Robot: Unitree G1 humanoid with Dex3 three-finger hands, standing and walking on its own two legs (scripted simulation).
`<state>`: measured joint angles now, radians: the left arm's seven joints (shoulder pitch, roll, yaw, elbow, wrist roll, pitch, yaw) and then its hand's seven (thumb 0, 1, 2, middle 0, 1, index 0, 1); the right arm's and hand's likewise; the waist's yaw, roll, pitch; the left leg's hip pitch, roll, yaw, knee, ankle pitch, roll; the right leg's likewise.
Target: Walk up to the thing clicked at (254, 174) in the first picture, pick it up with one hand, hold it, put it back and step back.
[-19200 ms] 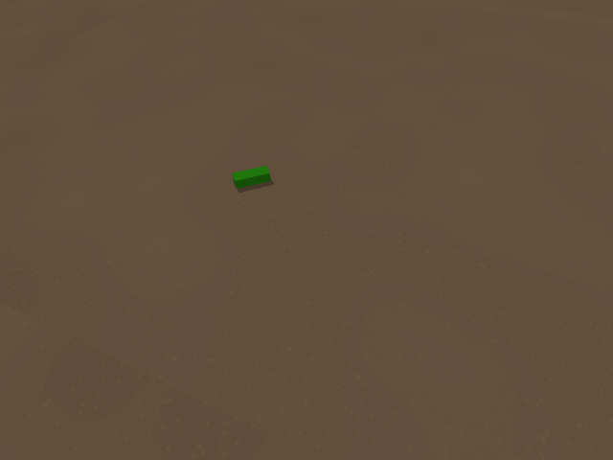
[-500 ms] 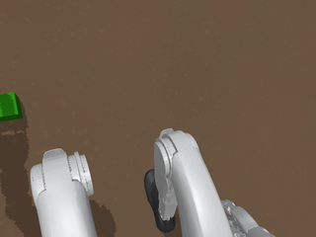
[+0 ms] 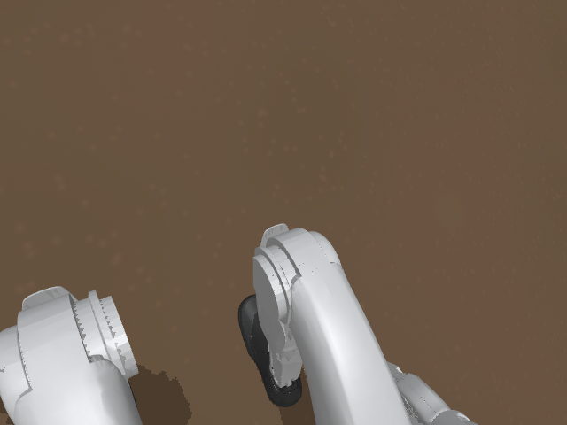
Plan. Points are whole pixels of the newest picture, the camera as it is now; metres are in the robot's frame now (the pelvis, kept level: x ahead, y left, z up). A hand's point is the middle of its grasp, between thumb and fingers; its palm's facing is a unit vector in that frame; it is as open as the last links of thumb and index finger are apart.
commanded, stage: rest palm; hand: left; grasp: from above
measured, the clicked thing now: out of the picture +0.43 +0.39 -0.27
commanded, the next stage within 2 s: close in 0.86 s
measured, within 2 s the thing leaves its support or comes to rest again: neither
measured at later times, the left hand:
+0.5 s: hand out of the picture +0.41 +0.37 -0.23, palm faces -0.43 -0.14 -0.89, open 14.4 cm
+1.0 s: hand out of the picture +0.40 +0.37 -0.25, palm faces -0.46 -0.18 -0.87, open 14.2 cm
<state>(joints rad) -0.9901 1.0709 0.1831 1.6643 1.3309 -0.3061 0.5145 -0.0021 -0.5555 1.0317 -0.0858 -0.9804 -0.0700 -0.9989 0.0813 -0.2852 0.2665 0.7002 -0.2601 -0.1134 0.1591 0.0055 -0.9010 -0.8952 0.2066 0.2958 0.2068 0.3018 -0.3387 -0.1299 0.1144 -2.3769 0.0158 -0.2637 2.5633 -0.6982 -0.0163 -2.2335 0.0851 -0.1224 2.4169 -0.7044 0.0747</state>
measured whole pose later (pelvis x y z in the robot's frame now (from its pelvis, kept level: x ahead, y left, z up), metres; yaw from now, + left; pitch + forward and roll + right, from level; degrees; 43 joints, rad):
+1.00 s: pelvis +0.00 +0.01 +0.00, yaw -2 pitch +24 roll -15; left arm -0.94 1.10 0.15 1.68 1.31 -0.33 0.56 0.00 -0.53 1.01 -0.09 -0.98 -0.07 -1.00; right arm 0.03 -0.31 0.32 0.67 -0.30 -0.17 0.21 0.01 -0.90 -0.90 0.21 0.30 0.21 0.30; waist -0.32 -0.18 0.16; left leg -2.35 0.02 -0.30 2.61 -0.72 -0.01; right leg -2.19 0.10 -0.15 2.42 -0.70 0.08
